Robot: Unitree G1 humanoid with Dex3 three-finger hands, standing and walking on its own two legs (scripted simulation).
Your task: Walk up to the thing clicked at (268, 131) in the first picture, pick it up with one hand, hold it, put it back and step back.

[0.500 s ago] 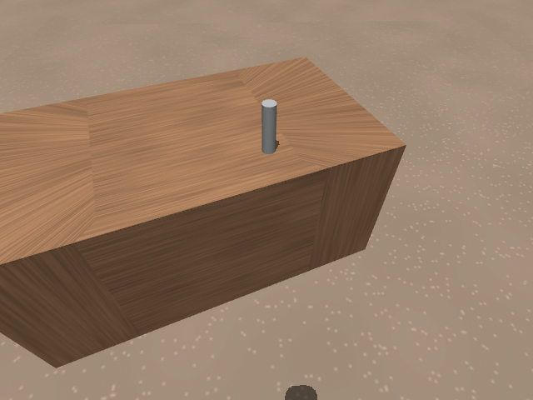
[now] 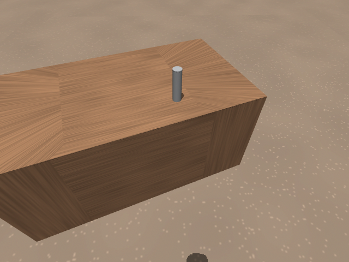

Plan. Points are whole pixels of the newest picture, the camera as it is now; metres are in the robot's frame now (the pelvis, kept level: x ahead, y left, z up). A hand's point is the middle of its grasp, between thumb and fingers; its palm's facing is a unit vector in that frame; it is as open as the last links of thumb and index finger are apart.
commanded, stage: stand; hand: right
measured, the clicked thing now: (177, 85) +0.87 +0.00 -0.10
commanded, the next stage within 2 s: walk up in 0.62 s
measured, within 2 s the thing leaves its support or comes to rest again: neither
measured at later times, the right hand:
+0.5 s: hand out of the picture +0.08 -0.25 -0.15, palm faces -0.03 +0.94 -0.35, open 7.4 cm
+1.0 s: hand (276, 252) +0.20 -0.25 -0.15, palm faces -0.23 +0.90 -0.38, open 7.4 cm
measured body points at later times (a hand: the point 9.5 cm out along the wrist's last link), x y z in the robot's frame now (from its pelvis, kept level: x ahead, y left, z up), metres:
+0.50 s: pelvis +0.00 +0.00 +0.00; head +0.01 +0.01 +0.45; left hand +0.07 +0.30 -0.14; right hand +0.08 -0.30 -0.13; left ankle +0.00 +0.11 -0.75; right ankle +0.00 -0.13 -0.75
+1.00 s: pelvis +0.08 +0.01 -0.01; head +0.11 +0.02 +0.43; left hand +0.03 +0.33 -0.14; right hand +0.22 -0.30 -0.12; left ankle +0.14 +0.14 -0.72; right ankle +0.00 -0.13 -0.75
